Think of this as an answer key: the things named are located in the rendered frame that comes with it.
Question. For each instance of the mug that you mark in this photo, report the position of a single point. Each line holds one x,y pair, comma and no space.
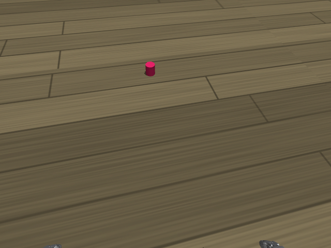
150,68

